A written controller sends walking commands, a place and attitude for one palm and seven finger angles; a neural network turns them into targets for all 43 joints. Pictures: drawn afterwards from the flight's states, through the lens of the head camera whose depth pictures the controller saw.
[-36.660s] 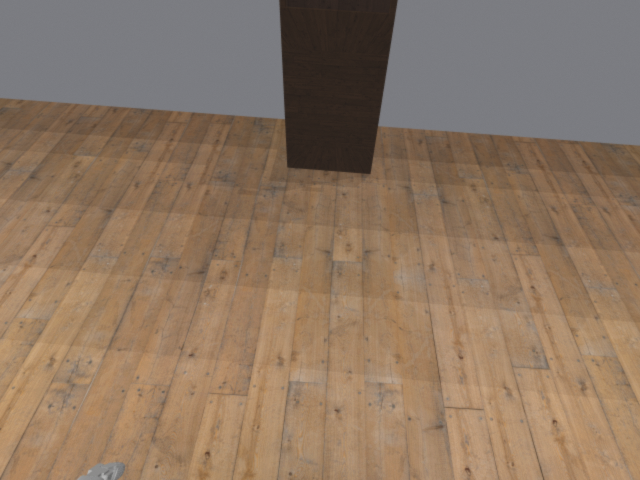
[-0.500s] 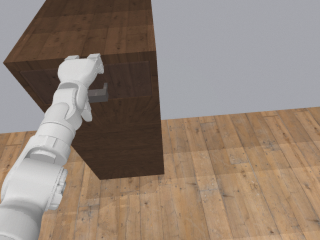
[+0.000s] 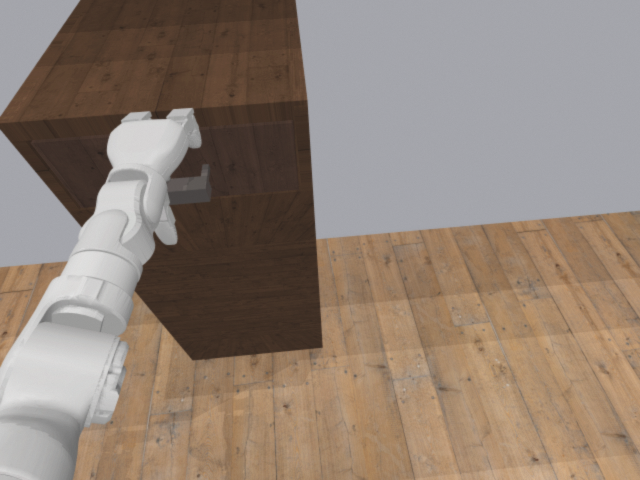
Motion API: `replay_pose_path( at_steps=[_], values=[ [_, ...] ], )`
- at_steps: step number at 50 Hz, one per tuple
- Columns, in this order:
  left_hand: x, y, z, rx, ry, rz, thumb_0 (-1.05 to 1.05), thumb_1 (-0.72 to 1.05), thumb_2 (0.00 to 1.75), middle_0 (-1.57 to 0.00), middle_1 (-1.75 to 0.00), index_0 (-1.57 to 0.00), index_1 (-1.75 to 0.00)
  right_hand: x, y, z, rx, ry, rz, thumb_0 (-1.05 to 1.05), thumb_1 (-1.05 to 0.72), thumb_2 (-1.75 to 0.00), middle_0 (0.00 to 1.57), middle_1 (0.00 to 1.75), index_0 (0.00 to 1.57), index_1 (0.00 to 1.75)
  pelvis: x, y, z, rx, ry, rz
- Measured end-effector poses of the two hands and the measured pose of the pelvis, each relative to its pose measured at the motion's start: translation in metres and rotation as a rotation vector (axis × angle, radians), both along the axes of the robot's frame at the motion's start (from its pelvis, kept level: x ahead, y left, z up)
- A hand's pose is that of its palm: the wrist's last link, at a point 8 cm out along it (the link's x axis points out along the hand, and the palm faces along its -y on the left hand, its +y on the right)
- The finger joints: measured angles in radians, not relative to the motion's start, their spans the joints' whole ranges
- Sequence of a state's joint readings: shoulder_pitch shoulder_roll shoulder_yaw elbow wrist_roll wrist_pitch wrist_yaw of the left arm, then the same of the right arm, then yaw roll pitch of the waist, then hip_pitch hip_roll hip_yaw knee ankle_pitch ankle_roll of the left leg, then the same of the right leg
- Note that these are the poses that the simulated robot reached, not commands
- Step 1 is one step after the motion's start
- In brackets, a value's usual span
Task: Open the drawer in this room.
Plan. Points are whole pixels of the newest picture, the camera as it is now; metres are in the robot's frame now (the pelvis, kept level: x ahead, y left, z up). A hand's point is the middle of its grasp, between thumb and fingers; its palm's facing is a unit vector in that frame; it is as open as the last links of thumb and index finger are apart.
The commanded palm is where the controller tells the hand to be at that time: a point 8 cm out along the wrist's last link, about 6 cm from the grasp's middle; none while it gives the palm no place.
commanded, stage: re-aim the fingers above the handle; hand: left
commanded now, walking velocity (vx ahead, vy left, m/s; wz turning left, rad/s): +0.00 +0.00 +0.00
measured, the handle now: (175, 181) +0.54 +0.22 +0.05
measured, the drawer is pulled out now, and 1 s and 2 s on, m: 0.00 0.00 0.00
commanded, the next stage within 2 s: lower the fingers behind the handle in 1.18 s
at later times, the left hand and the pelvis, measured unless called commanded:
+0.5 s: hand (162, 169) +0.49 +0.21 +0.11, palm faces +0.01 +0.00 -1.00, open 13.6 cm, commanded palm +0.48 +0.21 +0.17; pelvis +0.00 +0.01 -0.01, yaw +1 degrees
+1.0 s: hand (169, 172) +0.49 +0.20 +0.11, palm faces +0.01 +0.00 -1.00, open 13.8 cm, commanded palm +0.47 +0.21 +0.17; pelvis -0.01 +0.00 +0.00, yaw +0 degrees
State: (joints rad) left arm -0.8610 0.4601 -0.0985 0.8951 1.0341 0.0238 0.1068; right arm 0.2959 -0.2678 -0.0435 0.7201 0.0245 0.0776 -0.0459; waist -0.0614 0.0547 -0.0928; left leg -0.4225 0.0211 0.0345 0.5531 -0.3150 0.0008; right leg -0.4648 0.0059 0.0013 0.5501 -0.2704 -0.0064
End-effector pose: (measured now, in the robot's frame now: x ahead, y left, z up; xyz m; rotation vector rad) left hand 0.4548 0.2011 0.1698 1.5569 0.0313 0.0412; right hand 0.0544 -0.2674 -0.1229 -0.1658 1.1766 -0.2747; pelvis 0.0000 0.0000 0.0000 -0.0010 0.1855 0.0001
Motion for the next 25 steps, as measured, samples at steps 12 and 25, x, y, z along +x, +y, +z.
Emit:
replay_pose_path(
  at_steps=[12, 25],
  values=[
    [0.005, 0.023, 0.003, 0.035, 0.0, 0.07, 0.0, -0.49, 0.3, -0.32, -1.2, -0.32, -1.2, 0.012, 0.01, 0.0, 0.006, -0.033, 0.022, 0.01, -0.91, -0.9, 0.2, 0.3, 0.2, 0.3, -0.003, 0.003, -0.002, -0.001, 0.012, 0.006],
    [0.018, 0.009, -0.001, 0.018, -0.005, 0.004, 0.0, -0.49, 0.3, -0.36, -1.25, -0.35, -1.23, -0.023, 0.01, -0.006, 0.0, 0.077, 0.004, 0.01, -0.91, -0.9, 0.2, 0.3, 0.2, 0.3, -0.002, 0.008, -0.005, -0.006, 0.044, 0.011]
  ],
)
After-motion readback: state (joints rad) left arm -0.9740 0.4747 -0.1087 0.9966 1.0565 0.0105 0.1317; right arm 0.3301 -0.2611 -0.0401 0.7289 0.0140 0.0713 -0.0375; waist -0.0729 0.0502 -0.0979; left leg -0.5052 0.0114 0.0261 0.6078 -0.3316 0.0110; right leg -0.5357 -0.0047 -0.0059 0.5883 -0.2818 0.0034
